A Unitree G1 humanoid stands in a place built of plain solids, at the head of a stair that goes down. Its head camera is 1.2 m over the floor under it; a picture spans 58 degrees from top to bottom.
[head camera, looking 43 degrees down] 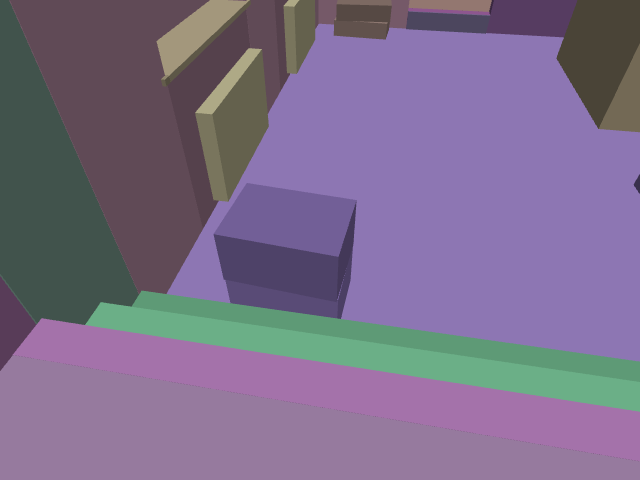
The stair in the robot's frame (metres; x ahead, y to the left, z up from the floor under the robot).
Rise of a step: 0.21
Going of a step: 0.24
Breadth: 3.30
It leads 10 degrees to the right of straight ahead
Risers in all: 3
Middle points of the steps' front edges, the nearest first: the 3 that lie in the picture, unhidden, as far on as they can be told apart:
0.61 -0.68 0.00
0.85 -0.72 -0.20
1.08 -0.76 -0.41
